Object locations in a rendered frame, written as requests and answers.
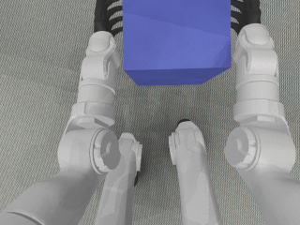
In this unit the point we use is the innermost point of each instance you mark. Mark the robot left forearm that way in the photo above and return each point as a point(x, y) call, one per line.
point(97, 85)

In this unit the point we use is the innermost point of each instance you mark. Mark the robot right hand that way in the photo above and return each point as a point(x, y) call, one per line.
point(250, 13)

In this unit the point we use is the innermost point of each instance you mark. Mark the left robot upper arm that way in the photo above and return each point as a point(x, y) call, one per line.
point(85, 157)

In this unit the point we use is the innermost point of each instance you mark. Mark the robot left hand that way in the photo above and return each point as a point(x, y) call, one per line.
point(102, 20)

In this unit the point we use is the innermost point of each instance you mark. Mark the robot right shin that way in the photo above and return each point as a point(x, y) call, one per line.
point(197, 133)

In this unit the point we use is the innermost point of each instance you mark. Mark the robot right forearm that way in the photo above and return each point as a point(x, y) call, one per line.
point(257, 80)

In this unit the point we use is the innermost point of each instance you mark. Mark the robot right foot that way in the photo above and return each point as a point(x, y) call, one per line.
point(183, 120)

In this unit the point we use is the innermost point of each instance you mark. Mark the carton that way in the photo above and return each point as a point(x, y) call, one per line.
point(176, 42)

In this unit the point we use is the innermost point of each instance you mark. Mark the right robot upper arm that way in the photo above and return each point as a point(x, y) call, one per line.
point(264, 158)

